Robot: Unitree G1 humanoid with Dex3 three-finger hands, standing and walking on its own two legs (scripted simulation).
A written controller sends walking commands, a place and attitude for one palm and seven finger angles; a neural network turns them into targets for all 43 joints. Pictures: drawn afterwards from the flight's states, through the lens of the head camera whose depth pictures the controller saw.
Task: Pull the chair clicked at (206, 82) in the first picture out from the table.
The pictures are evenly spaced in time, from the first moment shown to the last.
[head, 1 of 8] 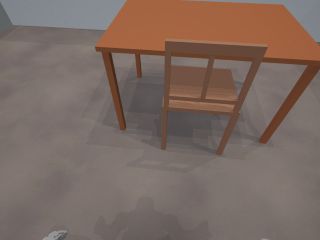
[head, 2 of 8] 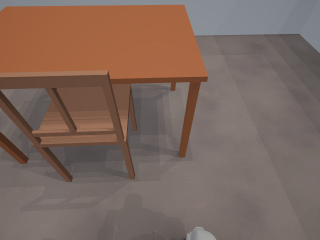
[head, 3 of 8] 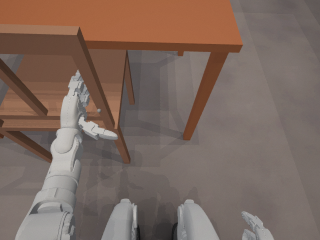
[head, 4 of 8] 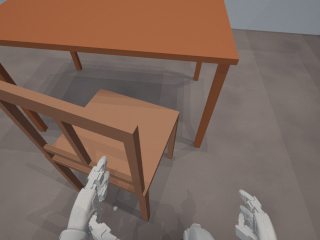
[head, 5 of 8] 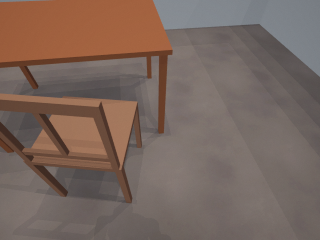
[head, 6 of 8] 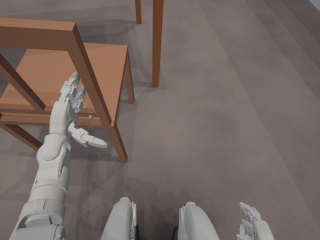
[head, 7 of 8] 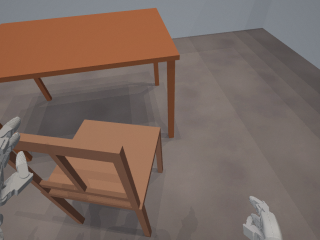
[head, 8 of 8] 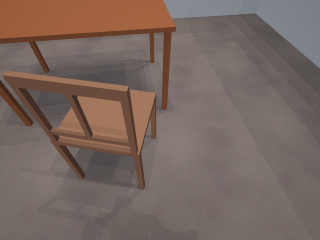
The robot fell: no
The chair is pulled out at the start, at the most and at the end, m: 0.00 0.46 0.46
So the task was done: yes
